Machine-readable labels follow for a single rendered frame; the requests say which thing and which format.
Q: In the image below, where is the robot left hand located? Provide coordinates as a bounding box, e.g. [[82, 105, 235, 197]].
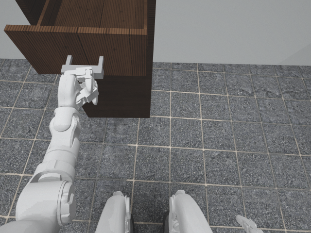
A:
[[58, 67, 99, 112]]

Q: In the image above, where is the drawer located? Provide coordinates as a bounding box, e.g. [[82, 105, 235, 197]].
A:
[[4, 0, 147, 76]]

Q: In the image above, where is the robot left upper arm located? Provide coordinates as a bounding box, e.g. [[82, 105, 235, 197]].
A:
[[0, 181, 76, 233]]

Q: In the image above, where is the robot left forearm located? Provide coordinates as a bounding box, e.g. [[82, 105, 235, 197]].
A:
[[16, 106, 81, 221]]

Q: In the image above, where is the robot right hand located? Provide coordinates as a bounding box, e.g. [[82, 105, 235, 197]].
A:
[[236, 215, 264, 233]]

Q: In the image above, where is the robot shin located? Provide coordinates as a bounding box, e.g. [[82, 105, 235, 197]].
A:
[[113, 191, 130, 233], [169, 190, 185, 233]]

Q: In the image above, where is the right robot shin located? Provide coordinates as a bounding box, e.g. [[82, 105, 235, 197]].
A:
[[169, 190, 185, 233]]

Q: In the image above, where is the cabinet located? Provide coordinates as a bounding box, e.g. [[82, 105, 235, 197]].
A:
[[15, 0, 156, 118]]

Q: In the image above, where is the left robot shin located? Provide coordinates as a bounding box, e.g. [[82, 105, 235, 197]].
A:
[[113, 191, 130, 233]]

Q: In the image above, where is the handle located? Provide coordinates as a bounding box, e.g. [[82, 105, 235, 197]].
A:
[[61, 55, 104, 79]]

